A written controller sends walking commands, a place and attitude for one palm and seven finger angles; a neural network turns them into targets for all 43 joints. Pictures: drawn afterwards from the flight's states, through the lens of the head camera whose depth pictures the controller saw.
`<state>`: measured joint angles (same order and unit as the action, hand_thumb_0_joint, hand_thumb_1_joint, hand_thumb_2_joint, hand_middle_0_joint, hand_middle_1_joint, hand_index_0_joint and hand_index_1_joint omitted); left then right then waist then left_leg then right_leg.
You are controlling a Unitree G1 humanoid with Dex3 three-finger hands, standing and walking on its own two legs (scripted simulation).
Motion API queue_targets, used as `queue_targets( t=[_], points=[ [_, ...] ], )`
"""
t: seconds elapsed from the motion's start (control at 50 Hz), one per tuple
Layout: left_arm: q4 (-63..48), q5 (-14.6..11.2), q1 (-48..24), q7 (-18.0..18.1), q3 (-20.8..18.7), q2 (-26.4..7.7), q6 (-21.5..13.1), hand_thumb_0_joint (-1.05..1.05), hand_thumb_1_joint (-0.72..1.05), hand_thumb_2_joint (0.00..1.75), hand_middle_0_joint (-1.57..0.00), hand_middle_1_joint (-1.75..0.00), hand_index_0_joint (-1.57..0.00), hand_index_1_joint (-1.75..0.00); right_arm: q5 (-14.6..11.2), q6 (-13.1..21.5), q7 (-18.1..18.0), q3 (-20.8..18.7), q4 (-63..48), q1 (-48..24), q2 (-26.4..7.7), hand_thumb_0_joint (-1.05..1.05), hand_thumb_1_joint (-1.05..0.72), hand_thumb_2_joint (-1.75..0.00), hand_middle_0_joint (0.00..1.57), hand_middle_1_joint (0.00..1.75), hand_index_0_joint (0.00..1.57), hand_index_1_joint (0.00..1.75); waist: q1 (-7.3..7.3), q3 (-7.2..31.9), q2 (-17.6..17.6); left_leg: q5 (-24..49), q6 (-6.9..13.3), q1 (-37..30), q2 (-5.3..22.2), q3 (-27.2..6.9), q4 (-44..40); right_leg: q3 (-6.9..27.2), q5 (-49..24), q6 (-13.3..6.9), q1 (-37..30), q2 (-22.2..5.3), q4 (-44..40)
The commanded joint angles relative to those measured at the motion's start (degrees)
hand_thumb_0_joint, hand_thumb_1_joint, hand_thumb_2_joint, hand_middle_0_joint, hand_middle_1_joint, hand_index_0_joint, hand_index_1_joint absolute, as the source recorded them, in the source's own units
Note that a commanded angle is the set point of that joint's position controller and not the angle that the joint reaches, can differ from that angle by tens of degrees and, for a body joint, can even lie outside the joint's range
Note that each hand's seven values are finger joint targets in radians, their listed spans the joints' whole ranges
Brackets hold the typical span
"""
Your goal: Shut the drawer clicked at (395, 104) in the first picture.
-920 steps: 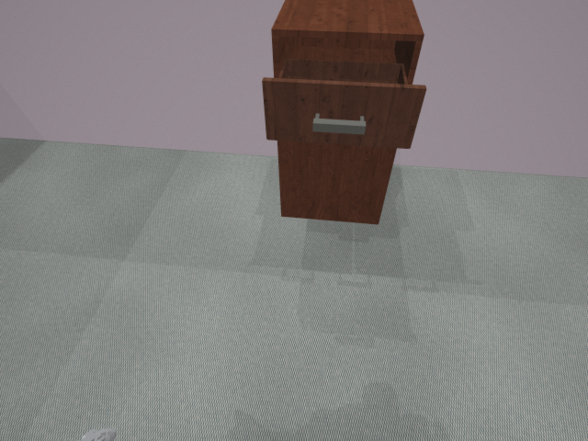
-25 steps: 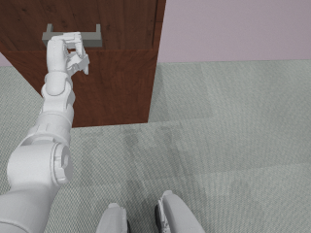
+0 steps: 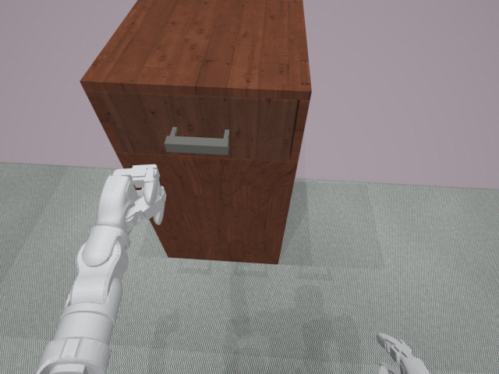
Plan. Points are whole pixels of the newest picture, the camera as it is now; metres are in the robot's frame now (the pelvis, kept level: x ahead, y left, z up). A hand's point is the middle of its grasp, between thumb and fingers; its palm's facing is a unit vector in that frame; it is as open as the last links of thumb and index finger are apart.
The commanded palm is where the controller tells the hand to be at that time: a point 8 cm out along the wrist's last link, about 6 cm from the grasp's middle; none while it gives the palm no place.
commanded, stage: draw the hand back to the body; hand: left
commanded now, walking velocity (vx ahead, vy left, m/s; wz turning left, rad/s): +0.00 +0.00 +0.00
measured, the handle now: (199, 138) +0.59 +0.12 +0.00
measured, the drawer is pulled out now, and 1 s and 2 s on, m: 0.00 0.00 0.00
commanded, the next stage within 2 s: step back with the hand held close in 0.88 s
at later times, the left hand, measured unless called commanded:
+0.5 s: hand (51, 263) +0.23 +0.22 +0.16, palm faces +0.28 -0.91 -0.30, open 3.3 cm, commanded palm +0.18 +0.27 +0.18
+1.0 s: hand out of the picture +0.17 +0.25 +0.20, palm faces +0.41 -0.83 -0.37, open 3.2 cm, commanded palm +0.12 +0.28 +0.21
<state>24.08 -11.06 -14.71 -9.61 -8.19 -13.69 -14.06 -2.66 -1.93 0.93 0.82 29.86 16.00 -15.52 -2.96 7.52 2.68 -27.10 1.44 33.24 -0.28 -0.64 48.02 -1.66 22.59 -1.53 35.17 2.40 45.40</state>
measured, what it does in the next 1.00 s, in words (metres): stands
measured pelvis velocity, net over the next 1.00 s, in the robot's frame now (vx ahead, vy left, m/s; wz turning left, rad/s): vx -0.01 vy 0.00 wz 0.01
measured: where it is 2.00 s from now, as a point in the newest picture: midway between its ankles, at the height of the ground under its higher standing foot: outside the picture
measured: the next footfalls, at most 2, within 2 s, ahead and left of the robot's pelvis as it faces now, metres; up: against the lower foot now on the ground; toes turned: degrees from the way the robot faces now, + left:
none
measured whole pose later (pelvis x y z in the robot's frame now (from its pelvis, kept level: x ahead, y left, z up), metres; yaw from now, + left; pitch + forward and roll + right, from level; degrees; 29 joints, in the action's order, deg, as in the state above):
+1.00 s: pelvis -0.01 +0.00 +0.04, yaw +0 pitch -5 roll -1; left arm -26.0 -3.5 28.8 5.9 -15.9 -18.5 -4.2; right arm 0.3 6.2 -4.8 2.6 36.1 11.9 -13.2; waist 3.9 -0.5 3.7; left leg -17.4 1.7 3.9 -1.0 -0.5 25.9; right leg -0.9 13.7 -1.2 6.0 1.7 24.2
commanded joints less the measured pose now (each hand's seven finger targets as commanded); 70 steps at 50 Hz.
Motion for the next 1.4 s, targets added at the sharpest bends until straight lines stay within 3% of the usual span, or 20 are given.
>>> queue_targets(
  t=[0.0, 0.02, 0.06, 0.1, 0.16, 0.2, 0.26, 0.3, 0.68, 0.72, 0.78, 0.86, 0.92, 0.98, 1.0, 1.04, 1.1, 1.22, 1.3, 1.38],
  points=[
    [-23.12, 3.55, -9.43, 3.98, -0.83, -12.98, -0.2, 0.0, 0.9, 0.9, -1.4, -1.6, -1.4, -1.6, -0.69, 1.63, -2.34, -2.33, -8.57, -5.8, -5.07, 0.0, -0.9, -0.9, 0.2, 0.3, 0.2, 0.3, 2.98, 15.82, -0.88, 25.72, 0.65, -10.31, -0.27, 1.4, -10.01, 2.84, -25.7, -0.09, -21.22, -2.4, -7.51],
    [-24.89, 4.09, -7.89, 6.73, 0.53, -10.14, 1.57, 0.0, 0.9, 0.9, -1.4, -1.6, -1.4, -1.6, -0.46, 1.38, -3.06, -1.93, -9.34, -6.42, -4.55, 0.0, -0.9, -0.9, 0.2, 0.3, 0.2, 0.3, 1.79, 12.17, -1.89, 23.12, 0.63, -10.94, -0.08, 1.33, -11.57, 2.47, -23.37, 0.18, -20.55, -2.53, -9.41],
    [-26.46, 5.23, -5.03, 10.03, 1.13, -9.91, 4.24, 0.0, 0.9, 0.9, -1.4, -1.6, -1.4, -1.6, -0.33, 0.91, -4.09, -1.31, -8.76, -8.16, -4.69, 0.0, -0.9, -0.9, 0.2, 0.3, 0.2, 0.3, 2.07, 7.71, -3.33, 19.96, 0.74, -12.22, 0.37, 0.8, -14.39, 2.12, -19.39, 0.1, -20.99, -2.58, -12.01],
    [-27.99, 5.82, -2.17, 11.9, -0.9, -11.72, 5.77, 0.0, 0.9, 0.9, -1.4, -1.6, -1.4, -1.6, -0.08, 0.76, -5.2, -0.8, -8.11, -9.46, -4.43, 0.0, -0.9, -0.9, 0.2, 0.3, 0.2, 0.3, 2.76, 6.3, -4.34, 19.11, 0.97, -13.98, 0.32, 0.66, -16.62, 2.22, -18.2, 0.11, -23.25, -2.54, -14.29],
    [-34.05, 6.69, -1.46, 13.39, -0.03, -10.82, 7.05, 0.0, 0.9, 0.9, -1.4, -1.6, -1.4, -1.6, 0.31, 1.44, -6.06, -0.02, -7.64, -10.84, -3.79, 0.0, -0.9, -0.9, 0.2, 0.3, 0.2, 0.3, 2.98, 5.75, -1.27, 20.73, 0.9, -19.43, 0.38, 0.29, -19.45, 1.73, -18.58, -0.15, -24.93, -2.58, -16.61],
    [-37.71, 6.91, 2.55, 13.91, -0.02, -10.67, 7.62, 0.0, 0.9, 0.9, -1.4, -1.6, -1.4, -1.6, 0.7, 2.37, -6.23, 0.44, -7.18, -11.23, -3.46, 0.0, -0.9, -0.9, 0.2, 0.3, 0.2, 0.3, 3.52, 5.26, 0.89, 23.65, 0.76, -22.54, 0.54, -0.15, -20.96, 1.29, -20.33, -0.36, -26.48, -2.56, -17.88],
    [-42.1, 6.95, 9.57, 14.31, -0.36, -10.08, 8.53, 0.0, 0.9, 0.9, -1.4, -1.6, -1.4, -1.6, 1.31, 3.43, -6.04, 0.73, -6.7, -11.88, -3.25, 0.0, -0.9, -0.9, 0.2, 0.3, 0.2, 0.3, 4.06, 3.47, -0.25, 26.34, 0.62, -25.02, 0.81, -0.19, -23.01, 0.79, -22.2, -0.26, -28.56, -2.42, -19.8],
    [-43.83, 6.97, 13.37, 14.24, -0.42, -9.67, 8.85, 0.0, 0.9, 0.9, -1.4, -1.6, -1.4, -1.6, 1.55, 3.93, -5.84, 0.87, -6.28, -12.45, -3.42, 0.0, -0.9, -0.9, 0.2, 0.3, 0.2, 0.3, 4.23, -0.24, -0.95, 26.23, 0.42, -24.72, 1.13, -0.57, -24.68, 0.56, -21.26, -0.33, -28.82, -2.32, -21.1],
    [-64.38, 6.56, 41.22, 15.94, -16.78, -17.27, 6.44, 0.0, 0.9, 0.9, -1.4, -1.6, -1.4, -1.6, 2.47, 9.65, -5.66, -0.55, -4.86, -12.82, -3.3, 0.0, -0.9, -0.9, 0.2, 0.3, 0.2, 0.3, 7.33, -3.95, 0.46, 25.37, 0.16, -25.32, 1.5, -0.56, -26.55, 1.3, -19.82, -0.29, -32.19, -2.14, -24.88],
    [-61.91, 6.7, 40.46, 15.58, -13.28, -13.59, 6.52, 0.0, 0.9, 0.9, -1.4, -1.6, -1.4, -1.6, 2.53, 9.82, -5.65, -0.55, -4.08, -12.31, -3.24, 0.0, -0.9, -0.9, 0.2, 0.3, 0.2, 0.3, 6.23, -7.45, -0.7, 23.23, 0.36, -25.04, 1.58, -0.49, -26.82, 1.25, -17.48, -0.1, -29.64, -2.45, -25.08],
    [-61.12, 7.19, 38.2, 15.8, -12.7, -13.47, 6.37, 0.0, 0.9, 0.9, -1.4, -1.6, -1.4, -1.6, 2.63, 10.28, -5.98, -0.92, -3.5, -11.96, -3.94, 0.0, -0.9, -0.9, 0.2, 0.3, 0.2, 0.3, 5.95, -9.35, -0.96, 20.0, 0.69, -24.8, 1.44, -0.8, -27.03, 1.44, -13.64, -0.19, -27.99, -2.37, -26.11],
    [-62.52, 7.33, 37.36, 16.4, -14.06, -15.01, 5.69, 0.0, 0.9, 0.9, -1.4, -1.6, -1.4, -1.6, 2.75, 10.88, -6.37, -0.81, -3.68, -12.13, -3.61, 0.0, -0.9, -0.9, 0.2, 0.3, 0.2, 0.3, 6.73, -6.65, -0.82, 19.92, 0.77, -25.14, 1.32, -0.98, -27.16, 1.6, -13.48, -0.3, -29.8, -2.68, -25.28],
    [-63.51, 7.26, 37.64, 16.45, -14.38, -15.27, 5.64, 0.0, 0.9, 0.9, -1.4, -1.6, -1.4, -1.6, 2.85, 11.42, -6.49, -0.5, -3.58, -12.27, -3.34, 0.0, -0.9, -0.9, 0.2, 0.3, 0.2, 0.3, 7.01, -5.8, 1.79, 21.64, 0.62, -25.46, 1.17, -0.73, -26.91, 1.95, -15.68, -0.45, -30.94, -2.77, -25.06],
    [-62.49, 7.26, 38.78, 16.42, -15.21, -15.64, 5.73, 0.0, 0.9, 0.9, -1.4, -1.6, -1.4, -1.6, 2.94, 11.72, -6.39, -0.58, -3.39, -12.51, -3.28, 0.0, -0.9, -0.9, 0.2, 0.3, 0.2, 0.3, 7.3, -6.64, 1.2, 22.03, 0.4, -25.16, 1.14, -0.66, -26.94, 2.09, -16.13, -0.48, -30.9, -2.53, -25.73],
    [-65.27, 7.57, 33.26, 16.75, -22.57, -22.22, 2.79, 0.0, 0.9, 0.9, -1.4, -1.6, -1.4, -1.6, 2.88, 10.21, -5.88, -1.44, -4.68, -11.45, -5.44, 0.0, -0.9, -0.9, 0.2, 0.3, 0.2, 0.3, 3.69, -11.39, -0.63, 16.93, 1.82, -20.19, 1.65, -2.01, -25.38, 9.96, -16.36, -0.6, -24.76, -5.45, -29.52],
    [-59.17, 7.99, 42.44, 16.07, -17.59, -15.29, 1.89, 0.0, 0.9, 0.9, -1.4, -1.6, -1.4, -1.6, 3.14, 8.43, -5.26, -2.03, -3.68, -10.59, -4.43, 0.0, -0.9, -0.9, 0.2, 0.3, 0.2, 0.3, 3.3, -9.27, -3.38, 17.93, 1.67, -21.65, 1.51, -2.41, -23.24, 10.41, -15.55, -1.13, -23.5, -7.65, -30.43],
    [-61.36, 8.19, 46.1, 15.99, -16.73, -14.79, 0.27, 0.0, 0.9, 0.9, -1.4, -1.6, -1.4, -1.6, 3.15, 7.12, -4.97, -2.7, -4.37, -10.83, -4.63, 0.0, -0.9, -0.9, 0.2, 0.3, 0.2, 0.3, 3.13, -4.19, -0.57, 24.33, 1.58, -22.14, 2.27, -2.12, -24.36, 7.41, -24.14, -0.57, -26.55, -7.29, -26.67],
    [-64.4, 7.72, 49.88, 16.57, -19.34, -17.54, -0.14, 0.0, 0.9, 0.9, -1.4, -1.6, -1.4, -1.6, 2.32, 4.86, -5.52, -3.78, -6.76, -10.97, -4.65, 0.0, -0.9, -0.9, 0.2, 0.3, 0.2, 0.3, 3.52, 3.56, -0.63, 39.97, 1.22, -22.05, 3.73, -2.43, -24.52, 3.58, -37.38, 1.13, -31.66, -5.61, -19.52],
    [-65.46, 7.67, 51.14, 16.82, -20.62, -18.59, -0.1, 0.0, 0.9, 0.9, -1.4, -1.6, -1.4, -1.6, 2.17, 4.33, -5.9, -4.16, -7.63, -10.98, -4.44, 0.0, -0.9, -0.9, 0.2, 0.3, 0.2, 0.3, 3.75, 4.46, 0.2, 42.85, 1.08, -20.39, 4.44, -2.86, -24.56, 3.21, -38.42, 1.67, -31.74, -5.03, -16.87],
    [-65.52, 7.94, 50.35, 16.91, -20.25, -18.12, -0.25, 0.0, 0.9, 0.9, -1.4, -1.6, -1.4, -1.6, 2.32, 4.38, -6.01, -4.5, -7.98, -11.06, -5.16, 0.0, -0.9, -0.9, 0.2, 0.3, 0.2, 0.3, 3.67, 1.46, 1.11, 32.28, 2.18, -13.65, 5.26, -4.11, -26.82, 3.74, -31.06, 2.0, -32.09, -4.31, -16.15]
  ],
)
